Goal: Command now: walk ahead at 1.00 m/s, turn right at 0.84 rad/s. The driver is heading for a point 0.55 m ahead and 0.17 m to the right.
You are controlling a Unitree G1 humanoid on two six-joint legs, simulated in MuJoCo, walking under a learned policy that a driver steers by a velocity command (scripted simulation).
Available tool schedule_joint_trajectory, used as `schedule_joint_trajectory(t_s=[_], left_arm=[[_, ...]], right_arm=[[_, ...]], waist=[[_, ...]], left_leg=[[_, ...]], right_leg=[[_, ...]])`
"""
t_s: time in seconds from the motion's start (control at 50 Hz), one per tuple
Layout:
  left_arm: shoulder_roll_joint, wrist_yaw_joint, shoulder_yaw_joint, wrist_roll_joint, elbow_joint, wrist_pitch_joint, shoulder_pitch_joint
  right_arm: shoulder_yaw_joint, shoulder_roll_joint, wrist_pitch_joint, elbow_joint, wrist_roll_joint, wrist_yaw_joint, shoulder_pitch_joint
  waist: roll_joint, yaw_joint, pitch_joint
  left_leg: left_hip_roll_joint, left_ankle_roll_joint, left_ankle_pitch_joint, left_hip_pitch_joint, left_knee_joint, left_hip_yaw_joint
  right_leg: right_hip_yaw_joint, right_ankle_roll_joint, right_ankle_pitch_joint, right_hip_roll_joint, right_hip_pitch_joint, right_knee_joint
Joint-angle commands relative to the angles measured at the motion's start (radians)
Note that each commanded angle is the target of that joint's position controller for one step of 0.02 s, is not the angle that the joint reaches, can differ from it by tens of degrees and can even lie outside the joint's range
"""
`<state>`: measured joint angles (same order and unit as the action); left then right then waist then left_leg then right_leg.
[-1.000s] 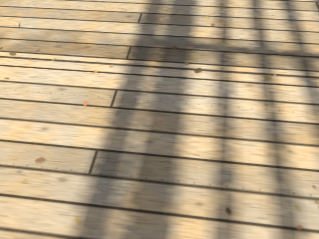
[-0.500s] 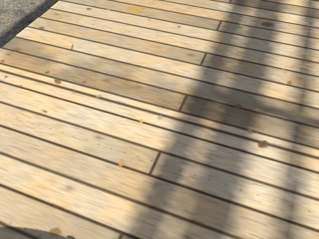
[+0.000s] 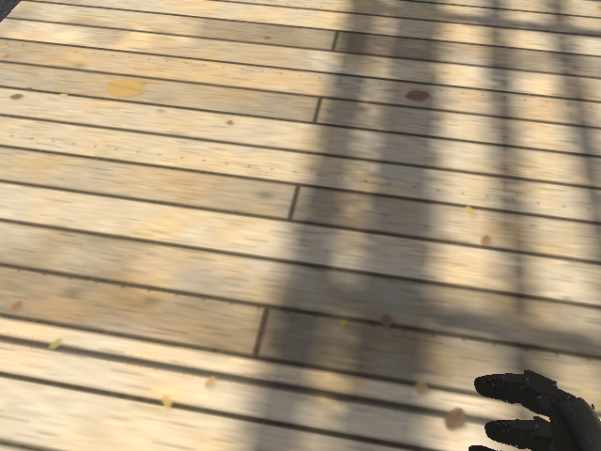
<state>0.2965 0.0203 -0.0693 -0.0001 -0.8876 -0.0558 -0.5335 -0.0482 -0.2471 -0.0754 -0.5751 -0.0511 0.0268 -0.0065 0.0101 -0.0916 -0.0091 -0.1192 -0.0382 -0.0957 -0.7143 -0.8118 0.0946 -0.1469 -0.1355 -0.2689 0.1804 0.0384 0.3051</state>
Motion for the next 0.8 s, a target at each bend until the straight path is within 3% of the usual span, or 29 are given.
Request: schedule_joint_trajectory(t_s=[0.02, 0.06, 0.1, 0.12, 0.14, 0.16, 0.18, 0.2, 0.22, 0.24, 0.26, 0.3, 0.32, 0.38, 0.44, 0.46, 0.5, 0.52, 0.54, 0.56, 0.58, 0.6, 0.62, 0.64, 0.66, 0.68, 0.72, 0.76, 0.8], left_arm=[[0.189, 0.004, -0.052, -0.017, 0.104, -0.032, 0.095], [0.197, -0.004, -0.058, -0.015, 0.1, -0.025, 0.07], [0.231, -0.013, -0.066, -0.004, 0.105, -0.022, 0.081], [0.259, -0.01, -0.071, 0.001, 0.112, -0.022, 0.118], [0.211, -0.007, -0.058, 0.007, 0.132, -0.033, 0.161], [0.034, -0.014, -0.013, -0.001, 0.17, -0.041, 0.144], [0.048, -0.013, 0.005, -0.031, 0.225, -0.033, 0.061], [0.121, -0.021, -0.004, 0.001, 0.188, -0.011, 0.172], [0.13, -0.008, -0.008, 0.018, 0.194, -0.002, 0.247], [0.12, 0.007, -0.008, 0.024, 0.196, 0.008, 0.286], [0.093, 0.023, -0.003, 0.036, 0.214, 0.021, 0.309], [0.044, 0.039, 0.013, 0.036, 0.25, 0.048, 0.351], [0.03, 0.045, 0.02, 0.036, 0.269, 0.058, 0.377], [0.033, 0.061, 0.036, 0.037, 0.342, 0.061, 0.479], [0.047, 0.082, 0.046, 0.032, 0.368, 0.061, 0.582], [0.032, 0.085, 0.054, 0.036, 0.37, 0.055, 0.605], [0.036, 0.082, 0.054, 0.05, 0.33, 0.039, 0.526], [0.059, 0.073, 0.043, 0.058, 0.289, 0.03, 0.408], [0.091, 0.06, 0.025, 0.063, 0.225, 0.023, 0.227], [0.122, 0.037, 0.006, 0.066, 0.164, 0.015, 0.085], [0.198, 0.01, -0.019, 0.043, 0.159, 0.02, 0.147], [0.281, 0.005, -0.034, 0.048, 0.213, 0.023, 0.156], [0.248, -0.01, -0.043, 0.019, 0.242, 0.03, 0.144], [0.191, -0.029, -0.031, 0.002, 0.237, 0.036, 0.221], [0.135, -0.036, -0.012, -0.002, 0.22, 0.034, 0.272], [0.106, -0.042, 0.001, 0.005, 0.206, 0.027, 0.293], [0.082, -0.036, 0.012, 0.005, 0.179, 0.011, 0.283], [0.094, -0.023, 0.007, 0.018, 0.159, -0.004, 0.284], [0.072, -0.015, 0.012, 0.022, 0.148, -0.008, 0.31]], right_arm=[[0.023, -0.089, -0.005, 0.067, 0.022, 0.003, 0.078], [0.031, -0.108, -0.01, 0.076, 0.022, -0.005, 0.091], [0.062, -0.174, -0.016, 0.037, 0.019, -0.024, -0.035], [0.082, -0.207, -0.022, -0.003, 0.022, -0.038, -0.198], [0.109, -0.266, -0.026, -0.041, 0.009, -0.06, -0.418], [0.13, -0.333, -0.026, -0.065, -0.029, -0.075, -0.556], [0.148, -0.377, -0.015, -0.059, -0.02, -0.063, -0.456], [0.131, -0.247, -0.009, -0.036, -0.013, -0.058, -0.338], [0.114, -0.175, -0.008, -0.046, -0.004, -0.052, -0.299], [0.107, -0.15, -0.008, -0.071, -0.01, -0.049, -0.304], [0.103, -0.139, -0.015, -0.106, -0.004, -0.051, -0.336], [0.095, -0.099, -0.032, -0.167, 0.021, -0.037, -0.384], [0.093, -0.089, -0.039, -0.183, 0.032, -0.031, -0.392], [0.097, -0.113, -0.056, -0.197, 0.029, -0.026, -0.345], [0.103, -0.145, -0.058, -0.223, 0.026, -0.031, -0.361], [0.102, -0.152, -0.057, -0.234, 0.025, -0.034, -0.381], [0.112, -0.212, -0.052, -0.241, 0.034, -0.047, -0.424], [0.12, -0.25, -0.041, -0.238, 0.039, -0.055, -0.415], [0.122, -0.269, -0.032, -0.231, 0.043, -0.06, -0.395], [0.119, -0.256, -0.027, -0.222, 0.05, -0.055, -0.369], [0.113, -0.173, -0.017, -0.207, 0.043, -0.047, -0.412], [0.092, -0.124, -0.003, -0.169, 0.066, -0.055, -0.601], [0.09, -0.174, 0.003, -0.148, 0.073, -0.063, -0.515], [0.083, -0.165, 0.006, -0.145, 0.066, -0.062, -0.473], [0.081, -0.153, 0.009, -0.135, 0.039, -0.055, -0.403], [0.078, -0.14, 0.022, -0.144, 0.021, -0.052, -0.389], [0.081, -0.118, 0.063, -0.157, 0.013, -0.05, -0.409], [0.074, -0.071, 0.072, -0.155, 0.023, -0.049, -0.405], [0.071, -0.044, 0.07, -0.154, 0.03, -0.047, -0.388]], waist=[[-0.049, 0.03, -0.065], [-0.074, 0.015, -0.045], [-0.052, 0.074, 0.061], [-0.037, 0.172, 0.154], [-0.015, 0.277, 0.272], [0.226, 0.27, 0.386], [0.447, 0.166, 0.476], [0.207, 0.177, 0.274], [0.093, 0.178, 0.15], [0.033, 0.166, 0.088], [0.056, 0.148, 0.044], [0.099, 0.119, 0.004], [0.085, 0.109, -0.005], [0.097, 0.07, -0.054], [0.027, 0.078, -0.123], [0.007, 0.081, -0.151], [0.041, 0.045, -0.09], [0.065, -0.017, -0.022], [0.084, -0.093, 0.071], [0.064, -0.149, 0.127], [-0.168, -0.052, 0.156], [-0.171, 0.053, 0.421], [-0.084, -0.032, 0.573], [-0.012, 0.021, 0.412], [0.029, 0.06, 0.255], [0.063, 0.093, 0.133], [0.086, 0.135, 0.073], [0.057, 0.149, 0.097], [0.01, 0.159, 0.121]], left_leg=[[0.082, -0.004, 0.234, 0.34, 0.178, -0.104], [0.096, 0.009, 0.202, 0.348, 0.267, -0.083], [0.146, 0.028, 0.05, 0.495, 0.305, -0.082], [0.138, 0.039, -0.02, 0.677, 0.305, -0.084], [0.016, 0.065, -0.2, 0.935, 0.254, 0.016], [-0.281, 0.099, -0.525, 1.175, 0.323, 0.374], [-0.401, 0.198, -0.687, 1.187, 0.537, 0.878], [-0.32, 0.189, -0.763, 1.028, 0.559, 0.709], [-0.266, 0.172, -0.567, 0.894, 0.538, 0.494], [-0.223, 0.152, -0.373, 0.801, 0.545, 0.352], [-0.193, 0.143, -0.249, 0.738, 0.554, 0.244], [-0.169, 0.115, -0.048, 0.7, 0.57, 0.098], [-0.163, 0.103, 0.036, 0.693, 0.585, 0.028], [-0.136, 0.09, 0.204, 0.617, 0.648, -0.155], [-0.076, 0.06, 0.324, 0.594, 0.708, -0.315], [-0.066, 0.053, 0.524, 0.585, 0.688, -0.349], [-0.075, 0.046, 0.964, 0.631, 0.531, -0.35], [-0.092, 0.048, 1.063, 0.625, 0.367, -0.339], [-0.112, 0.057, 1.049, 0.585, 0.149, -0.319], [-0.076, 0.051, 0.811, 0.507, -0.11, -0.332], [0.122, 0.022, -0.344, 0.277, -0.526, -0.342], [0.108, 0.012, -0.547, 0.137, -0.843, -0.152], [0.112, 0.004, -0.422, 0.056, -0.918, -0.045], [0.062, 0.003, -0.321, 0.041, -0.815, -0.055], [0.028, 0.006, -0.313, 0.051, -0.689, -0.055], [0.022, 0.005, -0.327, 0.098, -0.623, -0.057], [0.01, 0.004, -0.339, 0.235, -0.463, -0.056], [0.023, 0.01, -0.292, 0.286, -0.332, -0.074], [0.036, 0.026, -0.173, 0.321, -0.179, -0.088]], right_leg=[[-0.208, -0.1, 0.367, -0.19, 0.328, -0.174], [-0.238, -0.071, 0.467, -0.212, 0.19, -0.091], [-0.236, -0.03, 0.723, -0.208, 0.082, 0.119], [-0.212, -0.008, 0.745, -0.18, 0.114, 0.33], [-0.18, 0.005, 0.59, -0.146, 0.262, 0.612], [-0.072, 0.005, -0.2, -0.059, 0.518, 0.943], [0.002, 0.011, -0.227, -0.063, 0.704, 1.131], [0.033, 0.008, -0.103, -0.154, 0.774, 1.145], [0.057, 0.016, -0.029, -0.19, 0.765, 1.088], [0.064, 0.027, -0.011, -0.217, 0.738, 1.054], [0.061, 0.034, -0.012, -0.241, 0.728, 1.032], [0.076, 0.038, -0.014, -0.272, 0.752, 1.015], [0.087, 0.039, 0.001, -0.279, 0.774, 1.009], [0.126, 0.044, 0.153, -0.284, 0.761, 0.883], [0.244, 0.016, 0.275, -0.243, 0.653, 0.619], [0.288, 0.001, 0.284, -0.207, 0.582, 0.523], [0.345, -0.015, 0.277, -0.102, 0.393, 0.428], [0.326, -0.026, 0.255, -0.064, 0.245, 0.393], [0.262, -0.056, 0.278, -0.054, 0.043, 0.354], [0.194, -0.082, 0.403, -0.085, -0.134, 0.238], [-0.006, -0.088, 0.892, -0.284, -0.322, 0.275], [-0.334, -0.246, 1.681, -0.57, -0.544, 0.426], [-0.418, -0.337, 1.43, -0.603, -0.575, 0.305], [-0.354, -0.305, 1.121, -0.545, -0.359, 0.203], [-0.295, -0.264, 0.916, -0.481, -0.174, 0.135], [-0.243, -0.238, 0.912, -0.443, -0.004, 0.094], [-0.134, -0.201, 0.94, -0.405, 0.204, 0.029], [-0.055, -0.185, 1.013, -0.369, 0.246, 0.017], [0.031, -0.134, 1.015, -0.311, 0.244, 0.027]])
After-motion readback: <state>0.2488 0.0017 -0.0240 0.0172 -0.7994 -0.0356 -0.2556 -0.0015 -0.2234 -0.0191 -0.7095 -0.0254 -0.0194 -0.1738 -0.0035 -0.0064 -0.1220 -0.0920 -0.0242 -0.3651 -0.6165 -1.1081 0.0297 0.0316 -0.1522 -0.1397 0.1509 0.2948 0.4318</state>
